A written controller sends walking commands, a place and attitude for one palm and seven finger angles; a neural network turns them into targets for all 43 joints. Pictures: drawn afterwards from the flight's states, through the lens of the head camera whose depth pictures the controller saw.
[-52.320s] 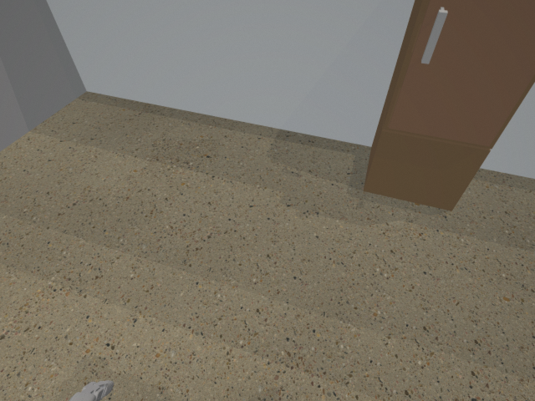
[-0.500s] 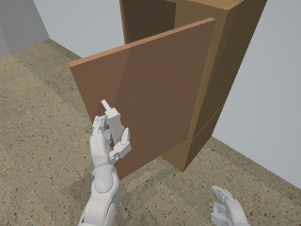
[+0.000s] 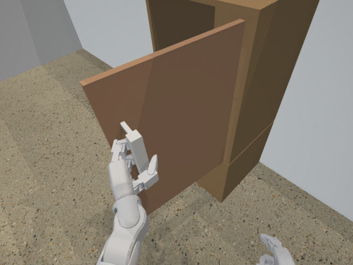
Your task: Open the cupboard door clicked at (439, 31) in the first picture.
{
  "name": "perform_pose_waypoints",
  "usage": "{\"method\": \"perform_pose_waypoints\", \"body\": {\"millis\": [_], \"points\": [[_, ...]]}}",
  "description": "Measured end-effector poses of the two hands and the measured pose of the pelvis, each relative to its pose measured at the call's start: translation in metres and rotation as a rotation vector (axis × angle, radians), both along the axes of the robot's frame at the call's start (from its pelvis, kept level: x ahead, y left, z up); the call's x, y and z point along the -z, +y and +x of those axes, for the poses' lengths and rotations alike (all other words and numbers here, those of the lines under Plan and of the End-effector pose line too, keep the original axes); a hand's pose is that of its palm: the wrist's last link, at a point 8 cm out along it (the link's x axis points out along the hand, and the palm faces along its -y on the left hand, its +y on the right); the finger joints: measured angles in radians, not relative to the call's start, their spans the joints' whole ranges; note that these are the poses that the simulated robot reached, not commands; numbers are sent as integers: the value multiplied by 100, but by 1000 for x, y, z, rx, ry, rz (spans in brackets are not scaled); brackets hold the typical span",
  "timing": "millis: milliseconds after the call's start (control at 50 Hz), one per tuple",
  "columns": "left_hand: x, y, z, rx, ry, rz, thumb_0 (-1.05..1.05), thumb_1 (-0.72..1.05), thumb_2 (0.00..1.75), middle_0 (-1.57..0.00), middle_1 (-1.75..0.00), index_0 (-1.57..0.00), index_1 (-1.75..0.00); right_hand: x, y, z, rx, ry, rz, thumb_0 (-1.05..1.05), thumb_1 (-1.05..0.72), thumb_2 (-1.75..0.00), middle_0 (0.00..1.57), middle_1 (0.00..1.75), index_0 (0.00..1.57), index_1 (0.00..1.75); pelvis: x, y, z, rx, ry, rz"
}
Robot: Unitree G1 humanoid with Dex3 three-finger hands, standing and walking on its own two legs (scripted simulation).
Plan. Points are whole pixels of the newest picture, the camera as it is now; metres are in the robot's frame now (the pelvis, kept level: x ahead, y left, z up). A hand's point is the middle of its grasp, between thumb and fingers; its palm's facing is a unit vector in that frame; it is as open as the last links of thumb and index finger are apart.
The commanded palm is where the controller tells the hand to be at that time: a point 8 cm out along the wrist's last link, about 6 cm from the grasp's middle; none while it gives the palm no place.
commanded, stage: open thumb and fingers to let go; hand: left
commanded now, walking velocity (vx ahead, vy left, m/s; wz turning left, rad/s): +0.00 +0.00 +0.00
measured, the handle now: (136, 152) +0.35 +0.12 +0.08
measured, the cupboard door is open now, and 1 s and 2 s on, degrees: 82 80 81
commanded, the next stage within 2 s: slide the hand sideways off the handle in 0.58 s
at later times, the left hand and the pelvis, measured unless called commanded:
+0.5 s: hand (139, 173) +0.29 +0.10 +0.09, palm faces +0.33 -0.94 +0.02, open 14.8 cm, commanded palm +0.26 +0.14 +0.08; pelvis -0.01 +0.03 +0.00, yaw -2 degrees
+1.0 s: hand (136, 182) +0.27 +0.10 +0.09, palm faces -0.13 -0.99 +0.06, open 16.6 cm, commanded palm +0.24 +0.15 +0.08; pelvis -0.02 +0.07 +0.00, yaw -3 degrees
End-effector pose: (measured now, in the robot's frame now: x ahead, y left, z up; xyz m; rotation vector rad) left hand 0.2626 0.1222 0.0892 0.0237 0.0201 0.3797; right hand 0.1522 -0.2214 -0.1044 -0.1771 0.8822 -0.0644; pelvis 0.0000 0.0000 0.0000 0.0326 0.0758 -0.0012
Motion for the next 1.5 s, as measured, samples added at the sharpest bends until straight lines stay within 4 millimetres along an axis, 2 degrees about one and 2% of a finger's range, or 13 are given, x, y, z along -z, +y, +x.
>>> {"method": "perform_pose_waypoints", "body": {"millis": [80,200,300,420,700,740,820,900,980,1060,1200,1380,1500], "points": [[1,2,0,12,-8,2,1,27,65,-32,-126,-32,-126,1,-5,-12,20,8,-3,2,-91,-90,20,30,20,30,-1,-2,-4,7,-1,3],[3,6,1,28,-14,-12,0,-7,49,-32,-123,-32,-124,-1,-8,-21,44,-1,-11,2,-91,-90,20,30,20,30,-2,0,-8,19,-6,-1],[2,13,-2,18,-28,-25,0,-31,39,-30,-119,-30,-119,-5,-5,-20,48,-24,-17,2,-91,-90,20,30,20,30,-2,6,-10,24,-8,-6],[3,21,-6,18,-38,-28,-1,-44,33,-27,-101,-27,-101,-11,8,-14,37,-51,-21,2,-91,-90,20,30,20,30,-2,18,-11,24,-9,-15],[4,14,-4,102,-49,-5,-2,-50,30,-22,-48,-20,-45,-14,57,-3,4,-90,9,2,-91,-90,20,30,20,30,5,48,-15,33,-9,-35],[4,10,-2,202,-60,30,-2,-50,30,-20,-43,-19,-41,-13,62,-5,-3,-85,17,2,-91,-90,20,30,20,30,6,51,-16,33,-11,-34],[5,28,-3,425,-72,92,-2,-50,30,-18,-37,-9,-34,-12,67,-15,4,-74,16,1,-91,-90,20,30,20,30,6,56,-18,37,-16,-33],[3,37,-3,560,-54,49,-2,-50,30,-16,-33,-6,-30,-12,68,-25,30,-87,22,2,-91,-90,20,30,20,30,4,63,-19,38,-30,-43],[4,35,-5,524,-52,-69,-2,-51,30,-12,-30,-9,-29,-15,68,-30,41,-111,24,2,-91,-90,20,30,20,30,3,68,-19,47,-31,-42],[3,31,-15,492,-70,-63,-2,-51,30,-8,-28,-11,-29,-21,68,-29,34,-135,26,2,-91,-90,20,30,20,30,4,69,-16,58,-21,-37],[8,40,-25,504,-60,13,-2,-50,30,-11,-28,-11,-28,-24,65,-19,17,-149,17,2,-91,-90,20,30,20,30,6,66,-12,63,-16,-37],[10,65,-33,440,-22,-7,-2,-50,30,-14,-29,-14,-29,-27,60,2,4,-182,13,2,-91,-90,20,30,20,30,5,57,-3,55,-4,-37],[8,74,-42,440,-23,8,-2,-50,30,-14,-30,-15,-30,-26,53,12,-7,-201,12,2,-91,-90,20,30,20,30,6,50,3,48,11,-35]]}}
